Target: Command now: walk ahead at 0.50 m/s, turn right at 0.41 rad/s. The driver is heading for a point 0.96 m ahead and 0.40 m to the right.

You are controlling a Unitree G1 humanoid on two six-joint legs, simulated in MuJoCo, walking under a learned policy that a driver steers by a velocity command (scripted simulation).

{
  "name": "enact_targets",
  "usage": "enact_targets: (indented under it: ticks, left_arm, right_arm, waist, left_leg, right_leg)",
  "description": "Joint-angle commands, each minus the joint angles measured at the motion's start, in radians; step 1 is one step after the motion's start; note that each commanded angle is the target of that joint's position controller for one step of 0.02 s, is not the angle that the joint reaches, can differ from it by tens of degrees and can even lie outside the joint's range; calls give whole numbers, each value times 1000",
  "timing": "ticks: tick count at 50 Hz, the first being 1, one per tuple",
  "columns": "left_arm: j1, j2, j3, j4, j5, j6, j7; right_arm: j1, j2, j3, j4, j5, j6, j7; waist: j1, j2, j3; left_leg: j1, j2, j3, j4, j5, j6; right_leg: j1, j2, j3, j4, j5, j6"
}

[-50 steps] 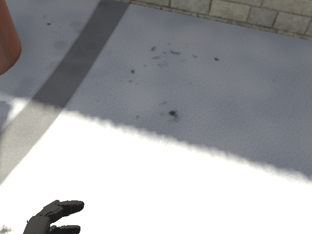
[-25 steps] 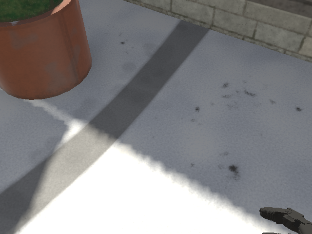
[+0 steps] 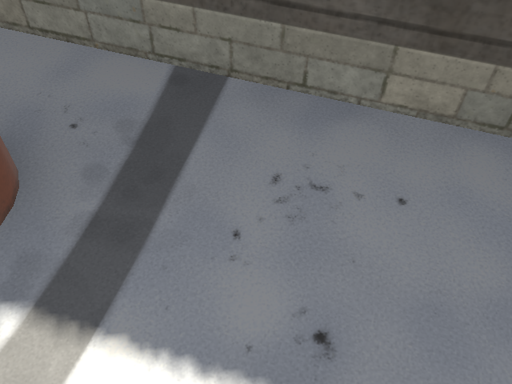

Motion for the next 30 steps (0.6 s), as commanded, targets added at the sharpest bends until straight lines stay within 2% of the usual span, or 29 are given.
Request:
enact_targets:
  ticks: [1, 2, 4, 5, 6, 7, 8, 9, 10, 11, 12, 13, 15, 17, 20, 22, 25, 27, 29, 30]
  left_arm:
    - [-144, 42, 6, -121, -2, -13, -18]
    - [-149, 46, 7, -133, -2, -12, -24]
    - [-105, 73, 22, -144, 4, -10, -31]
    - [-28, 99, 37, -132, 6, -8, -31]
    - [132, 147, 65, -93, 4, -8, -26]
    - [302, 238, 97, -61, 4, -3, -6]
    - [292, 328, 105, -66, -8, -13, -4]
    - [351, 246, 86, -77, -6, -14, 1]
    - [308, 197, 73, -74, 0, -17, 7]
    - [236, 174, 65, -91, -4, -18, 11]
    - [172, 145, 56, -107, -1, -17, 12]
    - [141, 124, 48, -124, 11, -18, 15]
    - [126, 125, 49, -127, 10, -22, 20]
    - [149, 149, 54, -116, 5, -25, 31]
    - [190, 168, 61, -96, -6, -16, 46]
    - [224, 168, 61, -85, -11, -9, 50]
    - [271, 171, 62, -70, -16, 0, 51]
    - [281, 168, 63, -68, -15, 6, 55]
    - [252, 165, 65, -79, -12, 11, 57]
    - [231, 142, 58, -92, -8, 9, 55]
  right_arm:
    - [8, -161, -44, -28, 10, 0, -8]
    - [3, -168, -47, -24, 13, 6, -10]
    - [-30, -197, -54, -30, 19, 18, -20]
    - [-43, -214, -59, -33, 22, 25, -26]
    - [-55, -215, -56, -36, 24, 31, -32]
    - [-43, -189, -43, -58, 6, 24, -37]
    - [69, -38, 9, -104, -28, -5, -15]
    - [-27, -118, -3, -105, 5, -44, 2]
    - [-119, -148, -11, -135, 37, -59, 8]
    - [-156, -140, -5, -144, 23, -67, 1]
    - [-178, -146, -12, -146, -4, -65, -8]
    - [-164, -152, -20, -152, -11, -52, -10]
    - [-146, -132, -19, -154, -15, -28, -11]
    - [-182, -109, -12, -164, -20, -14, -14]
    - [-303, -75, 4, -187, -21, -15, -9]
    - [-374, -66, 9, -199, -10, -20, 0]
    - [-447, -89, 3, -219, 6, -30, 15]
    - [-448, -114, -9, -224, 9, -40, 23]
    - [-375, -135, -23, -208, 12, -50, 24]
    - [-283, -159, -38, -188, 4, -55, 18]
  waist:
    - [-12, 113, 81]
    - [-7, 121, 80]
    - [32, 160, 34]
    - [77, 177, -16]
    - [159, 152, -95]
    - [220, 44, -198]
    - [101, -218, -305]
    - [188, -121, -396]
    - [192, -84, -256]
    - [152, 17, -172]
    - [112, 53, -110]
    - [74, 34, -90]
    - [44, 16, -62]
    - [45, 23, -33]
    - [85, -1, -13]
    - [117, -25, -14]
    - [145, -37, -8]
    - [137, -47, -11]
    - [88, -76, -25]
    - [38, -71, -76]
  left_leg:
    - [48, 305, -63, -27, 430, 124]
    - [71, 312, -49, 2, 495, 114]
    - [84, 307, -8, 117, 817, 85]
    - [78, 295, 16, 232, 981, 67]
    - [16, 253, 49, 434, 1010, 37]
    - [-244, 208, 54, 748, 704, -6]
    - [-695, -6, -55, 1104, -254, -67]
    - [-799, 8, -246, 1197, -270, -45]
    - [-868, 51, -237, 1187, -176, -27]
    - [-833, 97, -229, 1105, -89, -19]
    - [-768, 123, -219, 1025, -50, -26]
    - [-698, 142, -226, 985, -27, -31]
    - [-661, 146, -212, 909, -16, -52]
    - [-664, 135, -190, 809, 41, -76]
    - [-621, 93, -175, 573, 246, -89]
    - [-564, 56, -169, 434, 341, -89]
    - [-532, 27, -187, 328, 346, -80]
    - [-508, 17, -208, 268, 284, -59]
    - [-399, 12, -199, 218, 228, -24]
    - [-245, 29, -196, 188, 241, 9]
  right_leg:
    - [-46, 2, -35, -59, -53, -27]
    - [-32, 11, -56, -73, -105, -41]
    - [95, 67, -126, -88, -216, -78]
    - [213, 109, -159, -103, -247, -101]
    - [436, 155, -167, -176, -185, -137]
    - [771, 27, 54, -177, -111, -200]
    - [1108, -228, 628, -274, -253, -403]
    - [1156, -244, 759, -390, -352, -401]
    - [1059, -213, 608, -398, -286, -352]
    - [900, -173, 492, -401, -200, -318]
    - [749, -140, 412, -419, -99, -298]
    - [652, -116, 368, -445, -34, -295]
    - [556, -91, 325, -477, 24, -300]
    - [490, -68, 271, -487, 84, -291]
    - [446, -5, 206, -470, 57, -237]
    - [444, 14, 208, -451, -3, -213]
    - [506, -15, 288, -408, -83, -205]
    - [576, -37, 358, -352, -115, -194]
    - [591, -35, 394, -282, -72, -173]
    - [559, 8, 369, -189, -13, -144]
